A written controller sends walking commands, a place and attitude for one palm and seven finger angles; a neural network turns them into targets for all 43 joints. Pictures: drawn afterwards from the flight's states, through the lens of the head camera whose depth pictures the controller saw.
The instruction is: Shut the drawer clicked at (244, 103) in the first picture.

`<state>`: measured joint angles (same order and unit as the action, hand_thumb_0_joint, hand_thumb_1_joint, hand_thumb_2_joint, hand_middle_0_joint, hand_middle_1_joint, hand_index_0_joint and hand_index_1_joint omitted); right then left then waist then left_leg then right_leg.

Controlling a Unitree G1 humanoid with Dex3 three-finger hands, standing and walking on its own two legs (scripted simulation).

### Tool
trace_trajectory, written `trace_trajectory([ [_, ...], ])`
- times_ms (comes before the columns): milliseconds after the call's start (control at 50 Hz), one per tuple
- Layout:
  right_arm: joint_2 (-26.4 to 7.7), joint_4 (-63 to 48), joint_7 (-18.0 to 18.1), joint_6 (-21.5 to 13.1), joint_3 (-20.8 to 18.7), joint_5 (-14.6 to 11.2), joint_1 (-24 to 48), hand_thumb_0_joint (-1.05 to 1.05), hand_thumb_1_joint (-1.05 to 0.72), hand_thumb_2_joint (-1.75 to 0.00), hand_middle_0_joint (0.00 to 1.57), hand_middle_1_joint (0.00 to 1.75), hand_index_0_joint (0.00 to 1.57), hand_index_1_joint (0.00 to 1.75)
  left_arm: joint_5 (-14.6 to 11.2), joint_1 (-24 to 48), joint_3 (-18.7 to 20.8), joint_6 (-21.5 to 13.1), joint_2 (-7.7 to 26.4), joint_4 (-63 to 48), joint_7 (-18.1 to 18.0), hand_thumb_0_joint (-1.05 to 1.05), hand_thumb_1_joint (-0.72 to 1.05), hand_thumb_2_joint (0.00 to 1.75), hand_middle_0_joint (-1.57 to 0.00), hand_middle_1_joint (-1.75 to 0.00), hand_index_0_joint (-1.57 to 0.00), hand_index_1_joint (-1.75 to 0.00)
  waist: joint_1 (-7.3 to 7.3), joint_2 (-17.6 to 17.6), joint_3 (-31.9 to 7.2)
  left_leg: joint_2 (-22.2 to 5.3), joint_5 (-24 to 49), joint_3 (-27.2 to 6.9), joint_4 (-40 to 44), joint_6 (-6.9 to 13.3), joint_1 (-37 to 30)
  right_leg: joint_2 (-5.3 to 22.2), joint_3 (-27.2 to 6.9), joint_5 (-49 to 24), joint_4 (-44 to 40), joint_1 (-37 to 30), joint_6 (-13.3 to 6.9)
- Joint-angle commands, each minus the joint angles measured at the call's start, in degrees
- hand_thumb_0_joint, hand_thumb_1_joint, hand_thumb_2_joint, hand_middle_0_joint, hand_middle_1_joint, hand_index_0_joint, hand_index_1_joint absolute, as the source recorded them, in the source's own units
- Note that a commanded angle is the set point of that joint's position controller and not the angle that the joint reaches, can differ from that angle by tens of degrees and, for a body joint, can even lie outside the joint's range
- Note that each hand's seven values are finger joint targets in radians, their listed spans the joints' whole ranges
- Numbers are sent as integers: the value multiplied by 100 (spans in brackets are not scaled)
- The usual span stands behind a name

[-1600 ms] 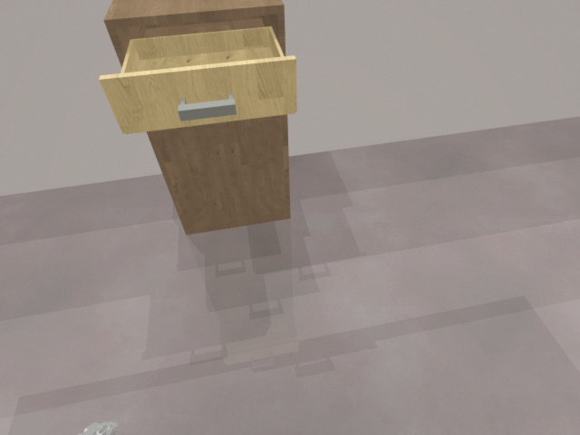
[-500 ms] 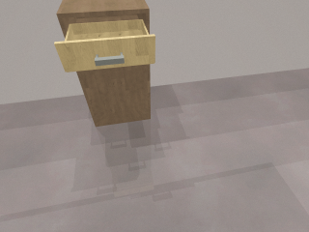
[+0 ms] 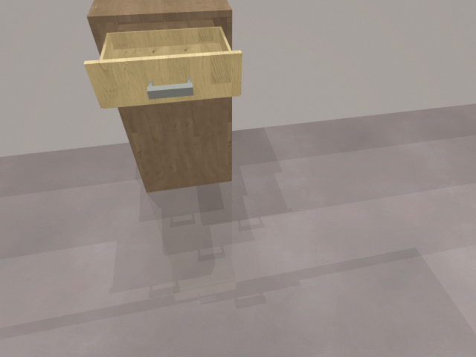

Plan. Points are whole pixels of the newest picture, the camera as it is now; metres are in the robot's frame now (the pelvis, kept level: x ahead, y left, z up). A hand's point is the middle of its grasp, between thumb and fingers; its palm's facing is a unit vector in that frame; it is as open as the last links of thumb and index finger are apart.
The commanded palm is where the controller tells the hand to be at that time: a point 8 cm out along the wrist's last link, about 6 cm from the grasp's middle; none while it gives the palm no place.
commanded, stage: walk to a spot facing it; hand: left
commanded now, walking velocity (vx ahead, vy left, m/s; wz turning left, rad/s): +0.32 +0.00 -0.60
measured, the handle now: (170, 86) +0.80 +0.26 +0.04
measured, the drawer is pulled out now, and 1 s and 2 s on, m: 0.29 0.29 0.29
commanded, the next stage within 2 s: turn to face it in 1.10 s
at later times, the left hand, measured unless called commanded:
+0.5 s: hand out of the picture +0.07 +0.14 -0.17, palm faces -0.11 -0.98 -0.16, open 7.3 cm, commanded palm none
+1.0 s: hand (189, 232) +0.44 +0.16 -0.17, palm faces -0.40 -0.89 -0.23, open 7.3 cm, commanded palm none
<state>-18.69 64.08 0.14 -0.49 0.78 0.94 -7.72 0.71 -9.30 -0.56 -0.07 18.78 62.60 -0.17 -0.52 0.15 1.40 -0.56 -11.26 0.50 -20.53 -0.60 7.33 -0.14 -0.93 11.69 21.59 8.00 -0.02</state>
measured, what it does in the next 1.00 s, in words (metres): walks ahead, turning right: left foot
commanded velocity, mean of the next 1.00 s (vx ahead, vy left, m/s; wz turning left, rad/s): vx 0.19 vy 0.00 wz -0.53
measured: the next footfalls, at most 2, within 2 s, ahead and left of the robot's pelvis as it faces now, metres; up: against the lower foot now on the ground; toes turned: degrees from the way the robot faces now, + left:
left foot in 0.70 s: +0.37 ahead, +0.06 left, +0.00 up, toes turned -12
right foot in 1.20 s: +0.28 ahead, -0.16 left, +0.00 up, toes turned -43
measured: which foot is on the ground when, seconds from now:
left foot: down 0.00-0.28, up 0.30-0.68, down 0.70-1.00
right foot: down 0.00-0.70, up 0.72-1.00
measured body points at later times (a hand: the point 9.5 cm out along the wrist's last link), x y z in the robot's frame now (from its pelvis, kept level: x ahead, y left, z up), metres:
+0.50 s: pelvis +0.11 -0.03 -0.01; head +0.12 -0.04 +0.44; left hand +0.08 +0.19 -0.16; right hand +0.12 -0.28 -0.16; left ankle +0.16 +0.09 -0.67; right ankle +0.04 -0.11 -0.75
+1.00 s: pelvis +0.27 +0.01 -0.01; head +0.29 +0.01 +0.44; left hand +0.46 +0.20 -0.15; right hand +0.21 -0.24 -0.15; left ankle +0.33 +0.07 -0.75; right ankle +0.25 -0.12 -0.68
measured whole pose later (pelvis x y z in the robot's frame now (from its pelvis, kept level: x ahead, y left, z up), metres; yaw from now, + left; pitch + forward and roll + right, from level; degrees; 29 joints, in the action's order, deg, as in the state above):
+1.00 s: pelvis +0.27 +0.01 -0.01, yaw -30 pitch -1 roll +0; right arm -10.6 55.0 1.3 -2.0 -2.6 1.5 -13.2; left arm 1.7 -11.9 6.3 3.2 13.5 52.8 1.3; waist -1.1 1.7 2.7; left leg -4.6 -14.0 17.6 -28.0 3.0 12.6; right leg 4.2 3.9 18.1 60.0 31.4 2.1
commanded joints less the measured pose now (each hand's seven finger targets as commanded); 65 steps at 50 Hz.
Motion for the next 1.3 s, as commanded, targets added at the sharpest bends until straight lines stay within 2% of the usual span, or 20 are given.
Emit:
trace_trajectory([
  [0,-512,-236,52,-10,-176,31,-309,0,-90,-90,20,30,20,30,28,-260,171,54,528,-245,-7,0,90,90,-20,-30,-20,-30,50,-25,50,-617,-1250,-297,158,133,68,446,-695,1293,-256,637,-169],
  [140,-906,-593,84,-146,-548,25,-891,0,-90,-90,20,30,20,30,53,-401,373,-7,43,-846,187,0,90,90,-20,-30,-20,-30,194,-1068,587,-2001,-2440,-1430,876,1019,-81,-96,186,1426,2262,2195,-144],
  [220,-566,-698,90,-226,-524,53,-560,0,-90,-90,20,30,20,30,75,-1132,463,-127,-245,-706,248,0,90,90,-20,-30,-20,-30,-301,-505,286,-1666,-619,-72,-558,665,617,135,496,900,1188,598,-143],
  [240,-323,-781,60,-227,-474,17,-445,0,-90,-90,20,30,20,30,103,-1904,523,-192,10,-452,205,0,90,90,-20,-30,-20,-30,-617,489,63,-1071,-667,569,-2155,327,1461,329,-138,800,266,-532,-297],
  [260,167,-1113,0,-263,-360,-39,-214,0,-90,-90,20,30,20,30,115,-2676,690,-294,747,-245,85,0,90,90,-20,-30,-20,-30,-809,2481,-9,-175,-2174,1131,-4167,-56,3327,1986,-2992,626,-810,-1487,-977],
  [280,-59,-1283,7,-281,-382,0,197,0,-90,-90,20,30,20,30,-8,-2925,637,-308,661,-215,-38,0,90,90,-20,-30,-20,-30,-839,1526,65,-370,-2119,273,-4683,15,3612,2219,-3566,-18,-937,-1364,-1295],
  [340,172,-1131,-24,-265,-423,44,265,0,-90,-90,20,30,20,30,54,-2153,481,-345,105,-353,-66,0,90,90,-20,-30,-20,-30,-351,248,591,-717,-999,33,-4897,-68,3496,1775,-2508,-327,-834,-420,-1370],
  [400,377,-989,-68,-164,-464,41,-107,0,-90,-90,20,30,20,30,77,-1901,473,-411,-53,-394,-85,0,90,90,-20,-30,-20,-30,-77,437,415,-691,-497,207,-4409,-196,3098,1414,-1597,-809,-917,-115,-1175],
  [560,617,-1450,-138,-231,-448,-17,650,0,-90,-90,20,30,20,30,98,-2026,532,-401,-62,-253,-126,0,90,90,-20,-30,-20,-30,-252,746,459,-414,-83,455,-2502,-144,2555,1108,-1230,-1803,-662,-248,-962],
  [640,320,-1135,24,-339,-526,-5,-668,0,-90,-90,20,30,20,30,60,-1632,644,-338,23,-434,-113,0,90,90,-20,-30,-20,-30,328,558,-113,-59,285,581,-955,55,67,650,-985,-2593,923,341,-680],
  [660,-83,-915,125,-364,-618,45,-1501,0,-90,-90,20,30,20,30,10,-1691,648,-325,-179,-487,-88,0,90,90,-20,-30,-20,-30,614,80,-618,-728,519,5,-792,201,-1299,329,-822,-1740,2144,1065,-516],
  [680,-794,-862,153,-361,-754,90,-2069,0,-90,-90,20,30,20,30,-57,-1927,620,-274,-547,-601,-26,0,90,90,-20,-30,-20,-30,628,-1723,-1160,-2610,1274,-2144,-410,804,-1983,-442,-18,1931,4154,2099,-180],
  [700,-742,-913,130,-293,-669,17,-2066,0,-90,-90,20,30,20,30,-6,-1795,618,-267,-492,-735,-14,0,90,90,-20,-30,-20,-30,536,-1284,-1067,-2995,1222,-2655,142,1200,-1376,-328,-156,2409,5142,2378,-213],
  [760,165,-1228,151,-338,-443,22,-685,0,-90,-90,20,30,20,30,93,-1307,668,-88,-476,-747,102,0,90,90,-20,-30,-20,-30,23,-1028,207,-2370,-233,-1305,745,919,693,394,-78,1198,5674,2545,-78],
  [820,280,-1232,177,-357,-419,22,-438,0,-90,-90,20,30,20,30,76,-1459,650,150,-640,-746,169,0,90,90,-20,-30,-20,-30,-243,-825,-38,-1983,838,50,601,843,959,511,118,793,5105,2164,58],
  [1120,-375,-1279,59,-50,-650,98,-915,0,-90,-90,20,30,20,30,87,16,574,185,-347,-1652,163,0,90,90,-20,-30,-20,-30,108,-585,-146,-2256,1461,1208,-671,582,170,284,756,637,1509,1127,63],
  [1140,-349,-1307,42,-30,-635,74,-958,0,-90,-90,20,30,20,30,92,-270,607,125,-170,-1575,142,0,90,90,-20,-30,-20,-30,-64,-312,-325,-2051,1381,1453,-1476,301,519,265,717,43,855,349,-42],
  [1160,-90,-1433,-3,2,-567,22,-1089,0,-90,-90,20,30,20,30,135,-661,714,32,431,-1505,76,0,90,90,-20,-30,-20,-30,-243,1109,-676,-1490,117,1815,-2948,-108,1707,1298,-740,-1147,259,-823,-495],
  [1180,224,-1673,1,49,-464,16,-822,0,-90,-90,20,30,20,30,57,-1045,802,3,933,-1433,-15,0,90,90,-20,-30,-20,-30,-366,1734,-749,-710,-2434,1272,-4292,-360,2725,2468,-2243,-3414,-26,-886,-1158],
  [1280,330,-1017,114,184,-392,24,-1239,0,-90,-90,20,30,20,30,60,111,515,-41,80,-1433,-170,0,90,90,-20,-30,-20,-30,272,606,-669,-623,-1211,88,-4524,-241,2026,1545,-330,-2411,-89,145,-974],
])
